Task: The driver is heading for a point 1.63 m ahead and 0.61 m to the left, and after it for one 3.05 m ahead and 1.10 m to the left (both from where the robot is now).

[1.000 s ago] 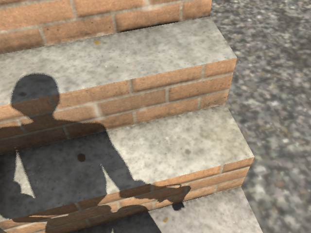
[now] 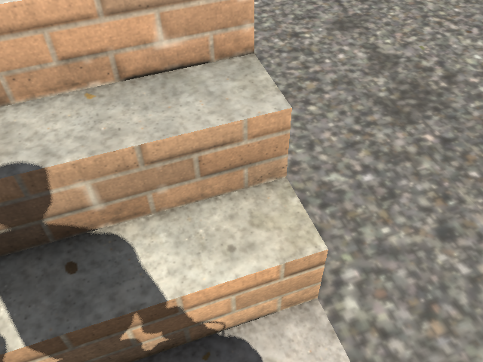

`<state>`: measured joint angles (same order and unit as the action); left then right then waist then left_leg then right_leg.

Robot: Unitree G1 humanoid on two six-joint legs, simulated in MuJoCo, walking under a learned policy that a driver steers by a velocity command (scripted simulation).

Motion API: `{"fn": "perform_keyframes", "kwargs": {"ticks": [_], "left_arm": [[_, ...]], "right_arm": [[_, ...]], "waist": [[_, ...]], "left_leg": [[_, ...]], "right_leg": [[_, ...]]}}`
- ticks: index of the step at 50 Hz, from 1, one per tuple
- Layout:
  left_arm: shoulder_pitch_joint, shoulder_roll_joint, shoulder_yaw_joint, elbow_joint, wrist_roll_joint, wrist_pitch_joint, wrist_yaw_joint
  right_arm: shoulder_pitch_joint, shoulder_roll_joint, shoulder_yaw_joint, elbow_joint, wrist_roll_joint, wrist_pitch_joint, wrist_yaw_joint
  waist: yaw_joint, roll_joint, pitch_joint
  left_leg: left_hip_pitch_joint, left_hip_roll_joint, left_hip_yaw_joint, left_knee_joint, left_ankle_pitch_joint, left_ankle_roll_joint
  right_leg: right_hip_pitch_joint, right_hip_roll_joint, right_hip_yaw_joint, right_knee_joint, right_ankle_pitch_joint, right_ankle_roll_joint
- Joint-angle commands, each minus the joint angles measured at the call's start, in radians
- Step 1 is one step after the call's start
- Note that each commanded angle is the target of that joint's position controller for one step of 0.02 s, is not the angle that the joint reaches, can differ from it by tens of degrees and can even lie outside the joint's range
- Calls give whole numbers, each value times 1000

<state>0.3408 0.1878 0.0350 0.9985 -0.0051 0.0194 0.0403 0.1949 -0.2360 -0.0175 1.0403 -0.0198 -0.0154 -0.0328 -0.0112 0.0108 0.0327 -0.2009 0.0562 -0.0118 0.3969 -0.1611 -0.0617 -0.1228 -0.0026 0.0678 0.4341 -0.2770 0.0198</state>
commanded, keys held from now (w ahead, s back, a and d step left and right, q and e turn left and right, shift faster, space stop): no key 0.76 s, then w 0.24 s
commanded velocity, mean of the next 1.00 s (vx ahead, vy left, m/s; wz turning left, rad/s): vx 0.05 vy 0.00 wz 0.00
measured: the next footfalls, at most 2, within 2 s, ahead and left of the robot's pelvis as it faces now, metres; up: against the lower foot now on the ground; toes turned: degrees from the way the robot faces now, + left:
right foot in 1.34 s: +0.18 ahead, -0.14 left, +0.00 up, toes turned -4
left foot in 1.82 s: +0.41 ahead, +0.10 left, +0.22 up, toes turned +12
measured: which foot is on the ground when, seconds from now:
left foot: down 0.00-1.00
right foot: down 0.00-1.00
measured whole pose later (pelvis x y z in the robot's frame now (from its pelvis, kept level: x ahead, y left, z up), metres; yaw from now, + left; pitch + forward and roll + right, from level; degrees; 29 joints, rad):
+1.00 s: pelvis +0.04 +0.00 +0.00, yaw -1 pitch +0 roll +0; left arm 0.39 0.19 0.01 0.98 -0.03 0.02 0.06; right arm 0.31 -0.20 0.00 1.07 0.00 -0.04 -0.05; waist 0.00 -0.01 -0.01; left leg -0.22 0.05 -0.02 0.50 -0.30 -0.04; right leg -0.12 0.00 0.07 0.46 -0.35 0.00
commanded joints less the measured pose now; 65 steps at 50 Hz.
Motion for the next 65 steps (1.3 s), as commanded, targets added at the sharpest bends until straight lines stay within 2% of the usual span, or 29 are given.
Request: {"fn": "perform_keyframes", "kwargs": {"ticks": [1,7,8,9,33,34,38,39,40,41,44,45,46,48,50,51,53,54,55,56,57,58,59,60,61,62,63,64,65], "left_arm": [[40,116,16,-30,0,-10,5],[64,107,11,-28,-2,-2,7],[75,107,12,-27,-2,-4,11],[76,109,12,-25,-3,-5,12],[118,116,12,-18,-8,10,21],[111,106,8,-22,-12,10,18],[126,115,9,-20,-11,10,16],[132,100,4,-16,-8,11,18],[109,73,-13,-21,47,-12,6],[102,72,-15,-17,46,-25,0],[78,96,-16,-18,30,-41,-5],[101,142,4,-15,-45,-29,7],[80,141,2,-34,-49,-21,18],[68,121,2,-58,-32,-4,27],[64,116,5,-73,-33,-6,28],[59,113,6,-81,-36,-11,26],[52,94,5,-96,-34,-22,23],[43,83,2,-110,-32,-30,21],[29,98,5,-121,-24,-38,23],[4,108,8,-131,-23,-50,22],[-12,99,9,-140,-32,-61,17],[-27,96,13,-151,-36,-66,9],[-47,86,14,-174,-48,-68,-2],[-53,72,11,-188,-51,-72,-7],[-95,63,8,-197,-40,-73,-12],[-112,42,3,-197,-23,-77,-19],[-91,31,3,-187,-15,-77,-25],[-37,43,16,-171,-16,-72,-25],[35,70,34,-150,-22,-63,-16]], "right_arm": [[15,-89,-12,-17,4,-10,-5],[53,-93,-8,16,8,-14,-8],[70,-97,-10,23,16,-12,-6],[74,-94,-10,25,17,-11,-6],[140,-87,-9,42,17,-10,-12],[133,-80,-6,38,22,-10,-8],[142,-86,-8,37,21,-11,-4],[149,-75,-4,41,18,-9,-6],[131,-27,13,43,15,3,-9],[131,-25,15,38,12,10,-11],[124,-58,11,23,5,12,-11],[140,-108,-7,17,25,2,-21],[135,-88,-5,12,33,-11,-23],[125,-37,7,0,21,-39,-20],[146,-14,12,-1,19,-64,-9],[163,-21,11,2,20,-75,-3],[181,-66,1,-4,19,-91,12],[175,-110,-14,-12,24,-93,18],[232,-146,-30,-11,24,-96,19],[340,-173,-47,12,26,-95,16],[408,-186,-56,31,23,-95,13],[389,-168,-54,30,27,-96,10],[334,-142,-47,16,26,-97,6],[268,-122,-48,-2,38,-88,5],[225,-94,-41,-11,41,-72,4],[190,-89,-37,-28,39,-56,-2],[180,-117,-41,-40,36,-43,-10],[170,-158,-50,-52,37,-34,-16],[141,-191,-57,-66,43,-29,-18]], "waist": [[-5,-56,45],[1,-36,37],[5,-18,35],[3,-22,37],[2,-17,37],[1,-15,48],[3,-18,34],[3,-16,16],[18,-14,27],[9,-22,25],[5,-30,53],[-4,-51,39],[-2,-68,70],[0,-82,135],[-7,-91,133],[-11,-91,116],[-9,-22,94],[-6,56,72],[-35,100,14],[-83,138,-47],[-108,217,-57],[-87,208,-12],[-50,165,27],[-17,162,56],[-16,164,99],[-9,137,102],[3,126,78],[36,130,43],[91,135,18]], "left_leg": [[62,-13,15,-46,-53,-6],[41,-9,15,-50,-37,-15],[45,-6,14,-51,-28,-17],[45,-5,14,-52,-23,-18],[55,-3,19,-61,24,-14],[49,0,16,-65,34,-11],[58,0,15,-65,41,-7],[71,-5,22,-71,-1,-9],[81,38,-8,-64,30,19],[98,35,-6,-62,9,26],[88,26,-2,-61,-42,37],[81,-53,71,-3,-202,16],[30,-69,85,23,-283,19],[-48,-85,90,58,-336,36],[-70,-85,86,81,-273,57],[-67,-82,72,76,-252,68],[-52,-48,-10,14,-176,96],[-2,-5,-89,-25,-58,123],[114,52,-180,-45,68,171],[242,127,-289,-90,153,231],[316,255,-419,-158,253,313],[309,350,-463,-184,290,361],[283,344,-403,-183,193,334],[237,289,-310,-198,99,262],[162,230,-213,-213,109,208],[77,181,-138,-198,168,178],[16,155,-104,-185,212,178],[-30,159,-103,-175,270,194],[-67,160,-96,-131,312,199]], "right_leg": [[-155,-33,26,-133,85,-18],[-119,-22,17,-116,166,-29],[-113,-26,20,-118,178,-30],[-110,-24,17,-117,191,-31],[-80,-14,0,-101,281,-24],[-87,-18,2,-102,290,-27],[-76,-20,1,-102,290,-26],[-73,-15,-6,-112,232,-26],[-99,-66,28,-136,181,-45],[-117,-62,33,-151,120,-51],[-148,-52,39,-173,15,-63],[-141,7,-4,-154,-148,-65],[-180,4,11,-161,-287,-77],[-226,-11,47,-180,-384,-99],[-199,-32,69,-148,-269,-117],[-175,-31,61,-112,-169,-119],[-142,7,4,-1,77,-97],[-150,34,-32,81,229,-69],[-198,38,-40,188,348,-37],[-274,50,-43,327,333,-12],[-380,66,-55,521,29,1],[-480,16,-35,713,-307,-2],[-537,-54,5,754,-325,-25],[-524,-97,-1,647,-316,-49],[-466,-83,-59,518,-331,-50],[-345,-62,-102,390,-282,-46],[-222,-33,-131,285,-188,-37],[-105,0,-159,189,-1,-34],[1,20,-173,103,145,-42]]}}
Keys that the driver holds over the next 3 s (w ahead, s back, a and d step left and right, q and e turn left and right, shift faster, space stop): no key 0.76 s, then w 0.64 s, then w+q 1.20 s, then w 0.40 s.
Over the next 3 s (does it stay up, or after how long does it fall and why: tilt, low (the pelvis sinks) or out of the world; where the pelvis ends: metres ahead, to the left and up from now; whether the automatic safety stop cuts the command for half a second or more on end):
stays up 0.51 0.09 0.35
